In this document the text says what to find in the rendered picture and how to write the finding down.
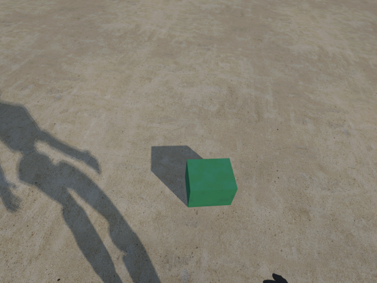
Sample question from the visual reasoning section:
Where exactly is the carton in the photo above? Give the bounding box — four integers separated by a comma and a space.
185, 158, 238, 208

